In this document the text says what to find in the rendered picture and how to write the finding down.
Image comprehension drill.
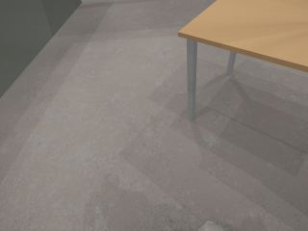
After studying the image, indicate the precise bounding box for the table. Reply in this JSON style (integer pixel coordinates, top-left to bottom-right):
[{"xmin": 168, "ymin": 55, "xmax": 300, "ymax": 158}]
[{"xmin": 178, "ymin": 0, "xmax": 308, "ymax": 120}]

